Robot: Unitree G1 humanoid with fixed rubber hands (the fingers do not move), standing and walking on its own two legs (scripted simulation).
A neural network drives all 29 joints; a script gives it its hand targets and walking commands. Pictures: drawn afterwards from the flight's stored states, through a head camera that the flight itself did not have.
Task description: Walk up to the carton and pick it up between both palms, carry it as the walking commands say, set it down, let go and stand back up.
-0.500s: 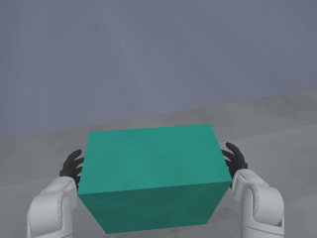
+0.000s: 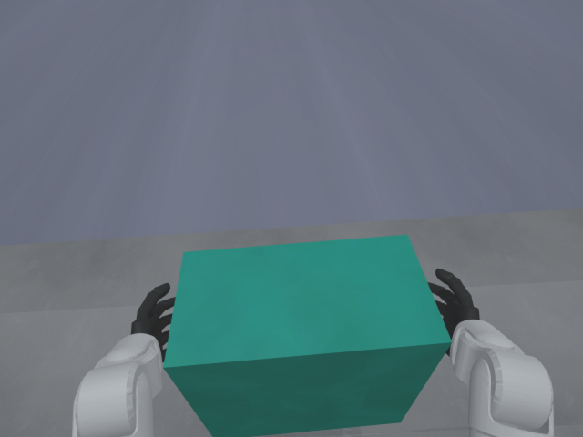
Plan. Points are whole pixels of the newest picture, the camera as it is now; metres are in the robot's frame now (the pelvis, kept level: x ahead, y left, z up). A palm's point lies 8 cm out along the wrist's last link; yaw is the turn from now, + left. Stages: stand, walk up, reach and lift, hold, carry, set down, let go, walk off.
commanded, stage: carry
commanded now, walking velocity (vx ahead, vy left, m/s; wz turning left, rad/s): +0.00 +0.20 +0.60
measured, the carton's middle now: (303, 346) +0.27 -0.02 +0.00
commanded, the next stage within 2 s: none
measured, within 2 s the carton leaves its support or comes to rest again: neither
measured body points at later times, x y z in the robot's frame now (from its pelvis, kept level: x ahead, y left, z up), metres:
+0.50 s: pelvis -0.09 +0.15 -0.02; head -0.03 +0.17 +0.42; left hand +0.14 +0.42 +0.02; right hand +0.23 +0.05 +0.03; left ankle -0.02 +0.23 -0.75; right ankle -0.07 +0.03 -0.68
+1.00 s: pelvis -0.16 +0.14 -0.02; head -0.23 +0.14 +0.43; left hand +0.05 +0.38 +0.06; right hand +0.12 +0.00 +0.07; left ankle -0.02 +0.24 -0.74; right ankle -0.14 +0.05 -0.75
